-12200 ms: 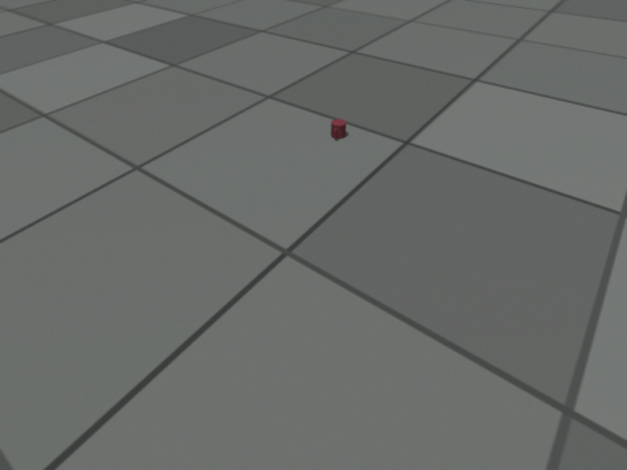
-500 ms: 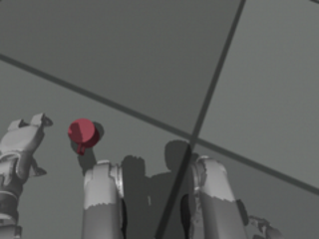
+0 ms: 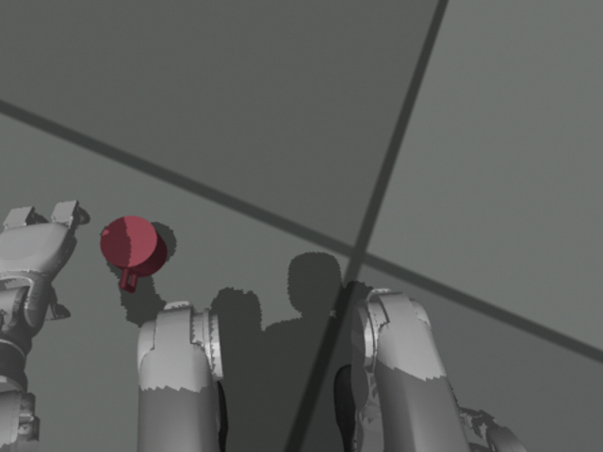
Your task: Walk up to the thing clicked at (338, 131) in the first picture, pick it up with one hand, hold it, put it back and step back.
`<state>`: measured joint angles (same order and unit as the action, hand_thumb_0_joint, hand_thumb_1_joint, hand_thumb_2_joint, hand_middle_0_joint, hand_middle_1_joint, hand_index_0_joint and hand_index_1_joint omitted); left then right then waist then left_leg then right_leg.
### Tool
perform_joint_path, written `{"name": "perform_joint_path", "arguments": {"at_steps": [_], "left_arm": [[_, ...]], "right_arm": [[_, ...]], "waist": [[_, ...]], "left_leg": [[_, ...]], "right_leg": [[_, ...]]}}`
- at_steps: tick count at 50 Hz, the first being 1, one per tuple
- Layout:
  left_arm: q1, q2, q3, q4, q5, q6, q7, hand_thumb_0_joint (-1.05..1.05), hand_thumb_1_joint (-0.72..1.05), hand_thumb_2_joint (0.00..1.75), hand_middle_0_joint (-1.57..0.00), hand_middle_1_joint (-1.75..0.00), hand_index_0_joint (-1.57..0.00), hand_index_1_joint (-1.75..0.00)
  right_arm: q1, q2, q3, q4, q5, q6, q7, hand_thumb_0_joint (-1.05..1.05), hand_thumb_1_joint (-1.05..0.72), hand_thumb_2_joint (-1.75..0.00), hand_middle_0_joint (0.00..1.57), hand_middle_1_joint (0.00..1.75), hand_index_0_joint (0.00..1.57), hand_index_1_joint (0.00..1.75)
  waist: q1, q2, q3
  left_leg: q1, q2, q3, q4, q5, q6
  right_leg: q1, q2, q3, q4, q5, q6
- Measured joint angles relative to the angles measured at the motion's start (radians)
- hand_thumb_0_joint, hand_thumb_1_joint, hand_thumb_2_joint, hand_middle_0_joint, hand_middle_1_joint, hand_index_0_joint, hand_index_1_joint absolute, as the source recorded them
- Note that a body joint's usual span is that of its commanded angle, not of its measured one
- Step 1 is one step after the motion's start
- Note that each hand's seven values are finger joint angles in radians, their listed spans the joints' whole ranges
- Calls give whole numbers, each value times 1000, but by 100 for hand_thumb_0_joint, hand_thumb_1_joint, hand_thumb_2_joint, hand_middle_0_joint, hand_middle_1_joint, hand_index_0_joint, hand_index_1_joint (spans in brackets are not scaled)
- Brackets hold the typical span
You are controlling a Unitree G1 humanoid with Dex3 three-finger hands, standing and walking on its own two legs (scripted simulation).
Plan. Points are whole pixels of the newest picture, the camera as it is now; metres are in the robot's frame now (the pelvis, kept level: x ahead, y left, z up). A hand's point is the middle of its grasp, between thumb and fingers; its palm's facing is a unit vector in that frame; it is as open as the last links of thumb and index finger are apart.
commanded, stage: rise first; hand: left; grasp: from above
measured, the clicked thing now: (134, 256) +0.44 +0.29 -0.30
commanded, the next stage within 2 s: approach in 0.46 s
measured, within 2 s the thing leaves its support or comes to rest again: neither
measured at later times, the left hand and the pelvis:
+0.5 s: hand (68, 266) +0.39 +0.34 -0.18, palm faces -0.44 -0.09 -0.89, open 14.1 cm; pelvis +0.01 +0.00 -0.01, yaw -1 degrees
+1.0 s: hand (136, 211) +0.48 +0.26 -0.18, palm faces -0.35 -0.04 -0.94, open 14.1 cm; pelvis +0.01 +0.00 -0.02, yaw -1 degrees
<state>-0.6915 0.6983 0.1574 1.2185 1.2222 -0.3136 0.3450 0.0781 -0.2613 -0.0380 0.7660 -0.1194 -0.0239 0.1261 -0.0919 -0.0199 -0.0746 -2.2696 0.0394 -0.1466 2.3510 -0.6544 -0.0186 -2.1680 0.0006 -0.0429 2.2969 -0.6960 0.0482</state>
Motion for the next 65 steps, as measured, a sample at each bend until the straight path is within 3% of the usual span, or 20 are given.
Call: {"name": "perform_joint_path", "arguments": {"at_steps": [13, 29, 35, 43, 48, 52, 56, 61, 65], "left_arm": [[-29, 16, 15, 55, 51, -18, 56, 0, -53, 100, -7, -101, -8, -101], [-52, 20, 20, 108, 64, -9, 88, 0, -53, 100, -7, -103, -8, -103], [-85, 21, -21, 147, 71, -5, 100, 0, -53, 100, -7, -103, -8, -103], [-185, -13, -93, 196, 89, 36, 154, 0, -53, 99, -8, -105, -9, -105], [-254, -39, -64, 229, 95, 111, 184, 0, -53, 99, -8, -106, -9, -105], [-307, -39, -54, 279, 75, 177, 166, 0, -53, 99, -8, -106, -8, -105], [-323, -22, -54, 307, 30, 210, 112, 0, -53, 99, -7, -106, -9, -106], [-255, 1, -24, 272, -16, 180, 42, 0, -51, 97, -7, -107, -9, -106], [-188, 24, -25, 235, -14, 104, 13, 0, -51, 96, -7, -107, -9, -105]], "right_arm": [[-10, 2, -1, 21, -22, 3, 3, 0, -91, -90, 20, 30, 20, 30], [-8, 5, 4, 35, -34, -3, 7, 0, -91, -90, 20, 30, 20, 30], [-9, 6, 12, 42, -39, -13, 9, 0, -91, -90, 20, 30, 20, 30], [-5, 9, 36, 46, -49, -41, 8, 0, -91, -89, 20, 30, 20, 30], [9, 6, 52, 29, -49, -41, 8, 0, -91, -89, 20, 30, 20, 30], [30, 1, 66, 16, -42, -31, 10, 0, -92, -90, 20, 30, 20, 30], [48, -4, 83, 11, -32, -26, 15, 0, -92, -90, 20, 30, 20, 30], [73, -8, 93, 3, -23, -17, 21, 0, -91, -89, 20, 30, 20, 30], [86, -10, 96, 6, -27, -11, 23, 0, -91, -89, 20, 30, 20, 30]], "waist": [[-14, -5, 6], [-30, -8, 4], [-38, -13, 4], [-83, -21, 8], [-130, -1, 5], [-157, 22, 2], [-169, 38, 22], [-158, 40, 52], [-131, 23, 63]], "left_leg": [[-28, 2, -7, 35, -13, -2], [-47, -1, -10, 56, -21, -4], [-57, -3, -9, 64, -20, -5], [-77, -4, -14, 77, -17, -10], [-83, 1, -17, 74, -19, -10], [-79, 10, -16, 61, -23, -9], [-60, 18, -17, 49, -26, -3], [-43, 20, -22, 45, -25, -3], [-47, 12, -27, 55, -19, -9]], "right_leg": [[-30, 7, -1, 32, -9, 3], [-47, 8, -1, 52, -17, 4], [-58, 8, 1, 62, -18, 3], [-79, 10, 0, 75, -13, 3], [-90, 15, -3, 69, -9, 1], [-93, 21, -3, 55, -4, 1], [-80, 27, -6, 40, 1, 2], [-63, 30, -11, 33, 6, 1], [-62, 25, -15, 43, 7, -1]]}}
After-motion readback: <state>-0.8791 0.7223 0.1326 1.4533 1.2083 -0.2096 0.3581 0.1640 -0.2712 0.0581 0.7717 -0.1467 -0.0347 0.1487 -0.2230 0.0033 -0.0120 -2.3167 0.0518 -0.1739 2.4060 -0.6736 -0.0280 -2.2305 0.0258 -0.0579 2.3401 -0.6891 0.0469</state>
